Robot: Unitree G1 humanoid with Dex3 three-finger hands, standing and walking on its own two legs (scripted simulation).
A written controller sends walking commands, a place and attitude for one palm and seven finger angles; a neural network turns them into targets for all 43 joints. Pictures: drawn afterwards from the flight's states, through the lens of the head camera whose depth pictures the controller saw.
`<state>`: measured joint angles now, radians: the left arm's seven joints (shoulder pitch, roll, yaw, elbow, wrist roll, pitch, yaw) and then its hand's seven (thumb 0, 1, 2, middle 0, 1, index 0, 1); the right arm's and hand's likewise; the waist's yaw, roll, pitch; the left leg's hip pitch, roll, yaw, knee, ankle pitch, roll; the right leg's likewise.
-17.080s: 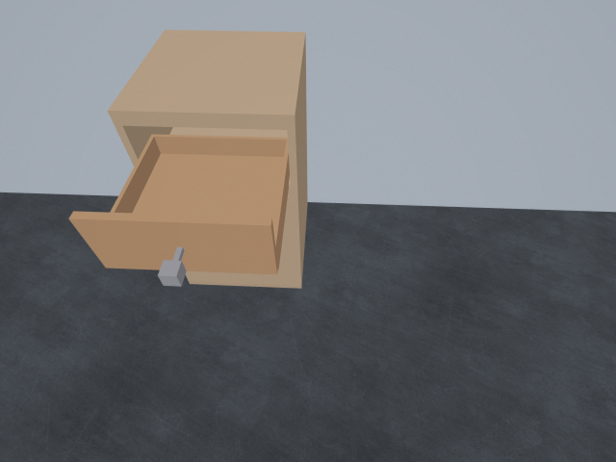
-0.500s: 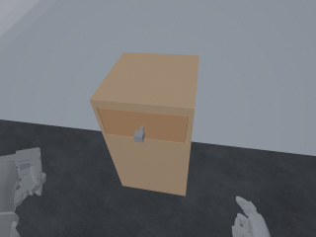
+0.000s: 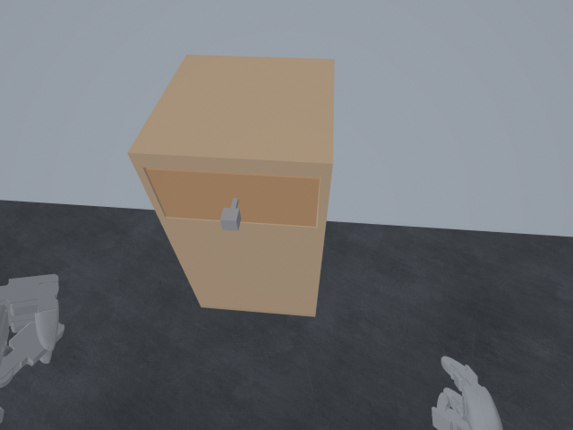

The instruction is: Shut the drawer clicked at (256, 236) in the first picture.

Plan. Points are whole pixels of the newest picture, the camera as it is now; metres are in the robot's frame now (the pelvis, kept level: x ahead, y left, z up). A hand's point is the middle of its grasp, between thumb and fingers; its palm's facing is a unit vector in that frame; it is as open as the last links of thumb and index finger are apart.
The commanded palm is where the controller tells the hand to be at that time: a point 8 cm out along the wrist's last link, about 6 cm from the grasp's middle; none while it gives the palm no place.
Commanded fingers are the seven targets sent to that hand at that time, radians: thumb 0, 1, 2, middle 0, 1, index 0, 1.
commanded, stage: step back with the hand held close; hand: left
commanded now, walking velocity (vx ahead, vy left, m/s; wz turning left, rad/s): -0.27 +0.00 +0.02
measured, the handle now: (232, 212) +0.58 +0.16 -0.14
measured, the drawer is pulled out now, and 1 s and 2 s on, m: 0.00 0.00 0.00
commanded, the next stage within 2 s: stop stepping back and stand still in 1.32 s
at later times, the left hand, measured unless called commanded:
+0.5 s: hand out of the picture +0.13 +0.26 +0.16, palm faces +0.38 -0.77 -0.51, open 3.3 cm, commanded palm +0.06 +0.30 +0.18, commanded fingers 0.00 0.90 0.90 -1.40 -1.60 -1.40 -1.60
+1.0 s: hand out of the picture +0.10 +0.25 +0.17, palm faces +0.35 -0.80 -0.49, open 3.3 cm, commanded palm +0.03 +0.28 +0.18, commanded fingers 0.00 0.90 0.90 -1.40 -1.60 -1.40 -1.60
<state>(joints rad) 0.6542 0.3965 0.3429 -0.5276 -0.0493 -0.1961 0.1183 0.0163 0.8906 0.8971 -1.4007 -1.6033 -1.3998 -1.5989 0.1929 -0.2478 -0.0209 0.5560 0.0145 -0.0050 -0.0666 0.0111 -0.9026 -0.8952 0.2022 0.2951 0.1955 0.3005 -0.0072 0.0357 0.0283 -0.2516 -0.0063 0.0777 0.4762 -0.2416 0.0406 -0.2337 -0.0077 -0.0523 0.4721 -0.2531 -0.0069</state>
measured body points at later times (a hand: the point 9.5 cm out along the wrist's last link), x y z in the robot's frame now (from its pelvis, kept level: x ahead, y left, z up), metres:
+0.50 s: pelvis -0.06 +0.01 -0.01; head -0.03 +0.03 +0.44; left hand +0.10 +0.30 +0.18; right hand +0.12 -0.22 -0.09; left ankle +0.01 +0.09 -0.74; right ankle -0.01 -0.11 -0.74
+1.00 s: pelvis -0.10 +0.00 -0.01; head -0.05 +0.03 +0.44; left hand +0.07 +0.29 +0.19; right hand +0.09 -0.22 -0.09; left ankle +0.01 +0.09 -0.74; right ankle -0.22 -0.12 -0.73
